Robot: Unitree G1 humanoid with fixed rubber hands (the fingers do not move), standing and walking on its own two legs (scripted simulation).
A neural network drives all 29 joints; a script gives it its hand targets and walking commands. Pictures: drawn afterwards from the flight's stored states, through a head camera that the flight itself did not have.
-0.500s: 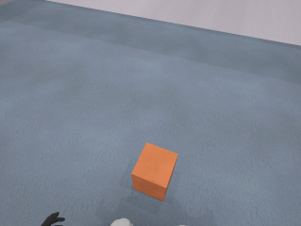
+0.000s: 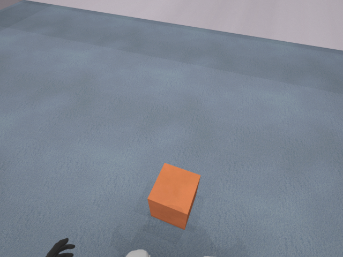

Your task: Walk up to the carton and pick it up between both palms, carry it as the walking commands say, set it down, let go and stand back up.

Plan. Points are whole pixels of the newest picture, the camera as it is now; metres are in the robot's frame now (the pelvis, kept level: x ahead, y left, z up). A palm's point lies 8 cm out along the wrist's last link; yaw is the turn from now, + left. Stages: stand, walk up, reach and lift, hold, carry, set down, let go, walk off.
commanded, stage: walk up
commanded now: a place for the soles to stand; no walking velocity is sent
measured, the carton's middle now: (174, 196) +0.51 +0.03 -0.61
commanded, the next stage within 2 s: none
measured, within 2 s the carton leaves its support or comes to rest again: neither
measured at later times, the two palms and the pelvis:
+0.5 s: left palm out of the picture +0.10 +0.51 -0.08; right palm out of the picture +0.11 -0.15 -0.08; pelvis +0.03 +0.17 +0.00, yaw -6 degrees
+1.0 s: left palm out of the picture +0.20 +0.64 -0.11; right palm out of the picture +0.08 -0.02 -0.10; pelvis +0.05 +0.31 -0.03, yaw -12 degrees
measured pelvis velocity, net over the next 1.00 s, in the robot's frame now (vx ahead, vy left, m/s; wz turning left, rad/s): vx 0.05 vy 0.31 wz -0.21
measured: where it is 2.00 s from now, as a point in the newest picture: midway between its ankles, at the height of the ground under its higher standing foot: outside the picture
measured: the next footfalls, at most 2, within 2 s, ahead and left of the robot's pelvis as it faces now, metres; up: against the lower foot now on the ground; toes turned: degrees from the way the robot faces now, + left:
left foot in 0.32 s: +0.09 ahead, +0.22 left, +0.00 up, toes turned +0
right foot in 0.70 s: +0.09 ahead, +0.03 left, +0.00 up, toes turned -9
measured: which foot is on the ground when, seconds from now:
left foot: up 0.00-0.30, down 0.32-0.66, up 0.68-0.88, down 0.90-1.00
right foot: down 0.00-0.32, up 0.34-0.68, down 0.70-0.90, up 0.92-1.00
